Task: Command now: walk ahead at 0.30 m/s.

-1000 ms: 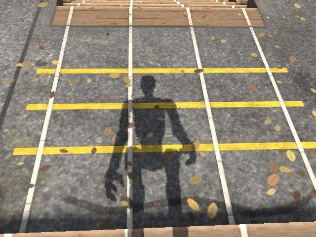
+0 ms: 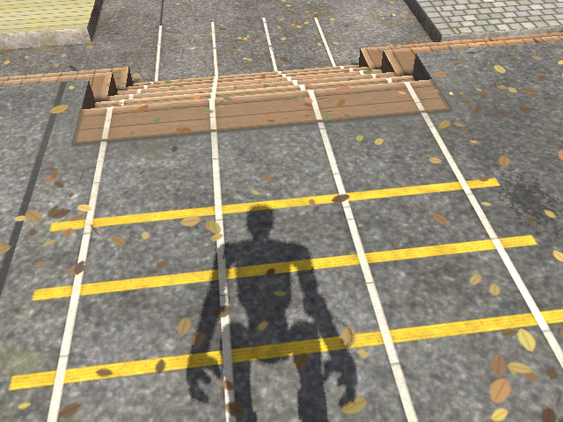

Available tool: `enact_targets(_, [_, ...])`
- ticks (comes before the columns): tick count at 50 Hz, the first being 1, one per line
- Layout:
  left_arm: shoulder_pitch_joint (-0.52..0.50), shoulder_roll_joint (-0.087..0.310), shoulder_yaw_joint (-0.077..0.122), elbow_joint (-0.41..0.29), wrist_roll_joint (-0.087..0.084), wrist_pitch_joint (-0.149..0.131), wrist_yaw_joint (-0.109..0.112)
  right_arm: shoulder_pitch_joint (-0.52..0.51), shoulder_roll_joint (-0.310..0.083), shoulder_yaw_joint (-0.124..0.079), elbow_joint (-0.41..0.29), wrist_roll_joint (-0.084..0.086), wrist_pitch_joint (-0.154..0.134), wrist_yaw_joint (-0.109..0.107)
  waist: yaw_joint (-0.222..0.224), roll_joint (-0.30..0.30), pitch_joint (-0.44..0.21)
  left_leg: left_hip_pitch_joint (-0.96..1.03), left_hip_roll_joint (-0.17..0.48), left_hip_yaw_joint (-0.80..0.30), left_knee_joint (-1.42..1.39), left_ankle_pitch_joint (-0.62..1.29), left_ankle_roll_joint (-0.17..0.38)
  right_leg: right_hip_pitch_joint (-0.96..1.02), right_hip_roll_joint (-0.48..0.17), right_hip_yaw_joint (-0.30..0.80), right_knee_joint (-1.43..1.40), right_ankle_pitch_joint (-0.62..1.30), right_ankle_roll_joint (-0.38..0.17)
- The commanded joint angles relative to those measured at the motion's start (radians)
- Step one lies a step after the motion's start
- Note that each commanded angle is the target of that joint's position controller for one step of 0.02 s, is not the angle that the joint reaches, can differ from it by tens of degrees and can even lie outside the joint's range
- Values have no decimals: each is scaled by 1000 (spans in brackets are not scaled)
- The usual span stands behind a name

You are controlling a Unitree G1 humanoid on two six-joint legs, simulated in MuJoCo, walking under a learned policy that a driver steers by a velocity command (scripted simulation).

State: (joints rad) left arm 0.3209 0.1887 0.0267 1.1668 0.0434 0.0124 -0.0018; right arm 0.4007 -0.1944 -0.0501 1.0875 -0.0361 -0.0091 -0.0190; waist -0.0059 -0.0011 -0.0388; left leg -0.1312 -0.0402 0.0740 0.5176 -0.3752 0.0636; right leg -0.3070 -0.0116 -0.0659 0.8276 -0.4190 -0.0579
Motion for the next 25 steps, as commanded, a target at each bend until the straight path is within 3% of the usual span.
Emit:
enact_targets(1, [-144, 62, 13, -115, -10, -37, 12, 116, -134, -37, 8, -4, -13, -6, -52, 85, 229, 24, 322, -363, -205, -44, 200, -267, -43, 32, -95, -150, 5])
enact_targets(2, [-65, 73, 21, -87, -4, -40, 11, 114, -145, -47, 13, -10, -19, -5, -35, 100, 181, 13, 337, -370, -153, 41, 206, -201, -61, 46, -12, 14, -1])
enact_targets(3, [47, 80, 31, -52, -8, -41, 8, 66, -139, -45, -2, -14, -22, 0, 17, 72, 124, -77, 306, -324, -83, 27, 193, -84, -40, 1, 33, 81, 2])
enact_targets(4, [151, 74, 35, -25, -6, -42, 6, -20, -145, -46, -28, -2, -26, 5, 88, 46, 111, -226, 264, -270, -5, -20, 161, 70, -17, -32, -25, 111, 0])
enact_targets(5, [319, 65, 39, 32, 0, -41, 3, -118, -146, -46, -53, 0, -27, 10, 184, 0, 99, -414, 189, -167, 152, 4, 119, 301, 32, -76, -116, 72, -11])
enact_targets(6, [499, 129, 60, 89, 12, -48, 5, -224, -115, -41, -103, 3, -35, 17, 280, -247, 139, -587, 39, -15, 594, 51, 61, 405, -57, 144, -328, -1, -65])
enact_targets(7, [530, 138, 40, 84, -4, -63, 3, -236, -87, -36, -130, -15, -50, 17, 233, -281, 193, -794, -51, -100, 795, -197, 63, 421, -209, 467, -401, 183, -97])
enact_targets(8, [459, 186, 41, 72, -16, -66, 15, -204, -58, -26, -162, 1, -46, 18, 147, -286, 217, -884, -25, -160, 779, -204, 54, 315, -345, 669, -553, -29, -177])
enact_targets(9, [321, 163, 36, 15, 1, -77, 18, -230, -115, -36, -141, 7, -42, 18, 96, -98, 284, -879, 50, -215, 760, -64, 40, 235, -354, 659, -532, -79, -191])
enact_targets(10, [232, 167, 32, -23, 10, -88, 20, -208, -134, -45, -121, 6, -36, 21, 45, -25, 279, -823, 66, -207, 717, 13, 20, 170, -332, 590, -485, 36, -177])
enact_targets(11, [188, 157, 27, -42, 12, -99, 19, -164, -119, -42, -96, -5, -22, 24, 2, -6, 257, -731, 68, -191, 690, 73, 6, 102, -292, 498, -445, 216, -156])
enact_targets(12, [115, 116, 14, -72, 1, -116, 15, -153, -105, -41, -87, 0, -13, 32, -40, 24, 237, -590, 52, -153, 566, 265, -4, -20, -198, 348, -404, 252, -123])
enact_targets(13, [80, 88, 8, -70, -9, -133, 19, -164, -89, -35, -80, -7, -12, 40, -53, -13, 218, -508, 40, -140, 476, 405, -5, -66, -138, 255, -363, 238, -86])
enact_targets(15, [117, 69, 2, -59, -28, -151, 22, -200, -46, -11, -91, -17, -2, 51, -36, -42, 204, -334, 1, -40, 302, 641, -8, -187, -66, 160, -348, 234, -72])
enact_targets(17, [171, 49, -12, -45, -42, -134, 30, -261, -27, 5, -106, -15, -6, 58, 6, -49, 170, -277, -7, -2, 185, 758, 6, -141, -48, 137, -280, 235, -66])
enact_targets(19, [207, 34, -21, -36, -37, -111, 37, -319, -33, 19, -124, 3, -14, 53, 45, -58, 173, -245, -12, 19, 84, 784, -4, -99, -35, 124, -191, 232, -53])
enact_targets(21, [242, 29, -21, -21, -15, -98, 40, -358, -25, 39, -145, 19, -21, 49, 79, -57, 180, -200, -10, 16, -24, 786, -17, -58, -32, 95, -80, 251, -36])
enact_targets(22, [255, 29, -20, -18, -5, -92, 47, -331, -40, 40, -139, 25, -26, 48, 76, -46, 181, -192, 8, 0, -117, 813, -15, -3, -29, 84, 2, 268, -36])
enact_targets(23, [262, 37, -19, -13, 2, -81, 56, -261, -53, 39, -116, 21, -30, 44, 57, -34, 167, -160, 20, -7, -212, 838, -10, 55, -16, 75, 122, 320, -42])
enact_targets(24, [243, 54, -18, -16, 3, -68, 60, -115, -69, 33, -63, 14, -33, 45, -7, -34, 133, -70, 24, 7, -311, 863, 6, 89, -12, 56, 286, 453, -44])
enact_targets(25, [205, 52, -20, -35, -10, -57, 62, 69, -98, 17, -1, -2, -34, 48, -78, -20, 86, 96, 53, 18, -390, 914, 33, 33, -6, 31, 511, 488, -39])
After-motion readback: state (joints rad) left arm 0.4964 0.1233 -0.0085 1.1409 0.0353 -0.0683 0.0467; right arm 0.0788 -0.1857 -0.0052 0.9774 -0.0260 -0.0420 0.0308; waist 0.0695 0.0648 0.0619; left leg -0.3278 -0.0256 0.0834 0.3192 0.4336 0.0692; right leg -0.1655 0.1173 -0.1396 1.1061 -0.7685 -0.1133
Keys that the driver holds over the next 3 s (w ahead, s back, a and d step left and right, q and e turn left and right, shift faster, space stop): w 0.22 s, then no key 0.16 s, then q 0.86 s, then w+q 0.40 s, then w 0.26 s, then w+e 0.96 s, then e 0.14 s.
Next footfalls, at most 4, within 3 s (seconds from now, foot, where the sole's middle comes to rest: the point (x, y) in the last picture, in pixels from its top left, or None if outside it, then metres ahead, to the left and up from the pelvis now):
0.10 right None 0.02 -0.11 -0.77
0.50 left None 0.30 -0.01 -0.92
1.00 right None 0.31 -0.18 -0.92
1.62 left None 0.27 0.06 -0.92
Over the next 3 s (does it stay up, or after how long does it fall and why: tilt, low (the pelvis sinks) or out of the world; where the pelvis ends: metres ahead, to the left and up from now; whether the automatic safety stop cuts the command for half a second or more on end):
stays up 0.87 0.41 -0.28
